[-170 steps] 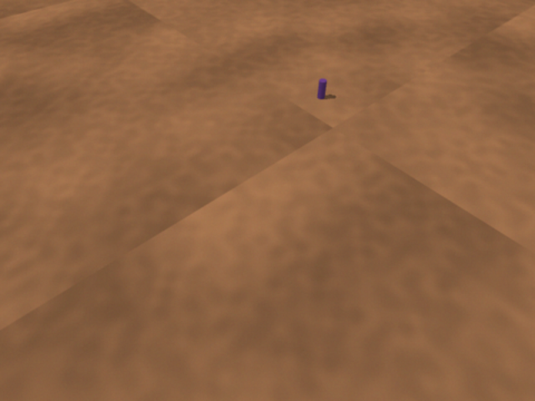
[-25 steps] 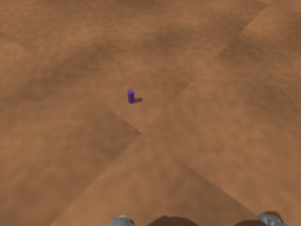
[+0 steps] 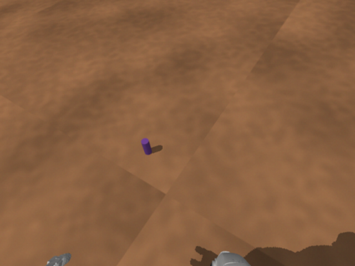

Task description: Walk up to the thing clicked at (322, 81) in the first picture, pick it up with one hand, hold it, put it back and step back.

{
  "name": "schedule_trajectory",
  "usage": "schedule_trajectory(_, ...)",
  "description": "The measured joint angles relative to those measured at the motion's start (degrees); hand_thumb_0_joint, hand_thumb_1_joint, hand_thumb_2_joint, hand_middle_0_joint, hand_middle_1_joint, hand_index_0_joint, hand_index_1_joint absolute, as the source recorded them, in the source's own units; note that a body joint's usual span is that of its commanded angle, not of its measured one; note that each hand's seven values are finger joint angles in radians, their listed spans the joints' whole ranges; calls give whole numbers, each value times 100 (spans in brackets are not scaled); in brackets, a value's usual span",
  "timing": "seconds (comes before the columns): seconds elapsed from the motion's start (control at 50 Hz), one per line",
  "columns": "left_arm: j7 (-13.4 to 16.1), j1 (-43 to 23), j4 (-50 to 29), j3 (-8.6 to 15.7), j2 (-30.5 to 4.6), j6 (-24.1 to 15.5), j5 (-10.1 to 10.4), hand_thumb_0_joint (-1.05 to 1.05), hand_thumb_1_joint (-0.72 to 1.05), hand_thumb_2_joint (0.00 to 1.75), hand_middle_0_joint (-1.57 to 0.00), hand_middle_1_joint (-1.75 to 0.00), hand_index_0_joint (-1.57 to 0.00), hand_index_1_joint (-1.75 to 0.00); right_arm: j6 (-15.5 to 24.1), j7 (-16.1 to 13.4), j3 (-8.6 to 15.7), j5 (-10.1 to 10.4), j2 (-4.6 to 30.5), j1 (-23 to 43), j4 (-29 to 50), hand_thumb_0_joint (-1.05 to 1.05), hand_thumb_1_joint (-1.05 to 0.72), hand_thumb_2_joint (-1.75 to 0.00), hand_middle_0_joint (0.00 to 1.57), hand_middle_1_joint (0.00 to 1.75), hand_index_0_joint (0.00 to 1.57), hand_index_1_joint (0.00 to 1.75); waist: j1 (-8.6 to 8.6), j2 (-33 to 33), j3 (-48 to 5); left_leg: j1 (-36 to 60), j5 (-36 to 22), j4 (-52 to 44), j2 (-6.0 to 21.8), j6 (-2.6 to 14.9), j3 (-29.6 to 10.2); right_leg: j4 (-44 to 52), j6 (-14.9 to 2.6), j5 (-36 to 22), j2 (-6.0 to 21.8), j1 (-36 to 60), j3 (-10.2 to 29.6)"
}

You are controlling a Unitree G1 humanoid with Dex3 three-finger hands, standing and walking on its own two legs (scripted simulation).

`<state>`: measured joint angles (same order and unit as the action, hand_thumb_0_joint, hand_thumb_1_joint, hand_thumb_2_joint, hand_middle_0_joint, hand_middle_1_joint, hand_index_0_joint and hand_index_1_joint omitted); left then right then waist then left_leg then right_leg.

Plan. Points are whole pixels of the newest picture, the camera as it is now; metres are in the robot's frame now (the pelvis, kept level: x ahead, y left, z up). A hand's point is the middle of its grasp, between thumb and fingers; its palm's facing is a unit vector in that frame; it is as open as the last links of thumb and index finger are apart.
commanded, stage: walk up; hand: left
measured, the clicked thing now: (146, 146) +0.92 +0.23 -0.69
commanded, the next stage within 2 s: none
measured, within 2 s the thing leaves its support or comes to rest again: neither
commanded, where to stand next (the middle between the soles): +0.64 +0.06 m, yaw -1 degrees
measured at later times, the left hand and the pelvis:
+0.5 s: hand (60, 259) +0.19 +0.32 -0.14, palm faces +0.04 -0.93 -0.36, open 7.4 cm; pelvis +0.18 +0.04 +0.01, yaw +3 degrees
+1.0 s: hand (82, 169) +0.43 +0.31 -0.12, palm faces -0.08 -0.92 -0.39, open 7.4 cm; pelvis +0.35 +0.04 +0.01, yaw -1 degrees
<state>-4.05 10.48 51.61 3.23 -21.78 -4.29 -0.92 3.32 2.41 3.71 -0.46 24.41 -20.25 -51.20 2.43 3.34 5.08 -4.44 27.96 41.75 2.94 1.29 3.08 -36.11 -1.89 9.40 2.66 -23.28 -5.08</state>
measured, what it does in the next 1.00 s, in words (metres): walks ahead: left foot, then right foot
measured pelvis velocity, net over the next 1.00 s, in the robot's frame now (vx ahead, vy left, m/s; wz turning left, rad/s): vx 0.35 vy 0.04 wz -0.01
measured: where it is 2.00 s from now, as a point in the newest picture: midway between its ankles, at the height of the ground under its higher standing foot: (174, 198)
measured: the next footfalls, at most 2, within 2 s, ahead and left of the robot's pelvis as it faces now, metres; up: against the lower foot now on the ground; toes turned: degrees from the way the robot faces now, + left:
left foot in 0.48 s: +0.31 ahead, +0.17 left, +0.00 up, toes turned +6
right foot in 0.98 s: +0.49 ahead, -0.08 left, +0.00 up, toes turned -5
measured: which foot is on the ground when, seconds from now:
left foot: up 0.00-0.46, down 0.48-1.00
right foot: down 0.00-0.52, up 0.54-0.96, down 0.98-1.00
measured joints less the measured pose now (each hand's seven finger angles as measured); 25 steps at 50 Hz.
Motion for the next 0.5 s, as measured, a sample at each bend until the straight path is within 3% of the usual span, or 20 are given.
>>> schedule_trajectory(0.06,60,11,-136,-60,78,-79,69,1,91,90,-20,-30,-20,-30,-70,-14,-89,-7,-45,107,-82,1,-91,-90,21,30,20,30,-153,-90,43,-849,-77,1761,-302,102,-232,-35,-54,281,93,258,19)
schedule_trajectory(0.12,115,201,-148,-128,168,-99,108,1,91,90,-20,-30,-21,-30,-78,14,-99,45,9,259,-95,1,-91,-90,21,30,21,30,-265,-25,17,-1541,-648,2142,-315,118,-429,507,-30,182,47,729,15)
schedule_trajectory(0.22,141,584,-48,-146,138,-84,79,1,91,90,-20,-30,-21,-30,-111,98,-1,5,93,402,6,1,-91,-90,21,30,21,30,-303,97,-60,-2283,-1489,1595,-116,-21,-789,1168,-38,128,-129,1326,-52)
schedule_trajectory(0.32,133,818,-39,-61,28,-53,7,1,90,90,-20,-30,-21,-30,-214,199,87,-92,125,388,-100,1,-91,-90,21,30,20,30,-323,70,-174,-2522,-1801,579,61,-203,-670,1430,-8,314,-183,1692,-200)
schedule_trajectory(0.44,120,926,-60,34,-193,-40,5,1,90,90,-20,-30,-21,-30,-189,275,73,-154,59,470,-189,1,-91,-90,21,30,20,30,-405,-71,-130,-2108,-1930,-724,244,-103,-352,1122,178,891,-170,1925,-332)
schedule_trajectory(0.48,126,976,-42,37,-275,-2,11,1,90,90,-20,-30,-21,-30,-128,273,61,-160,17,506,-178,1,-91,-90,21,30,20,30,-409,-177,-165,-1845,-1963,-997,195,-54,-249,797,273,1227,-80,1923,-341)
schedule_trajectory(0.5,138,967,-15,42,-337,30,5,1,91,90,-20,-30,-21,-30,-81,250,61,-165,-54,565,-179,1,-91,-90,21,30,20,30,-402,-362,-123,-1791,-1989,-924,67,-64,-161,512,267,1442,90,1888,-297)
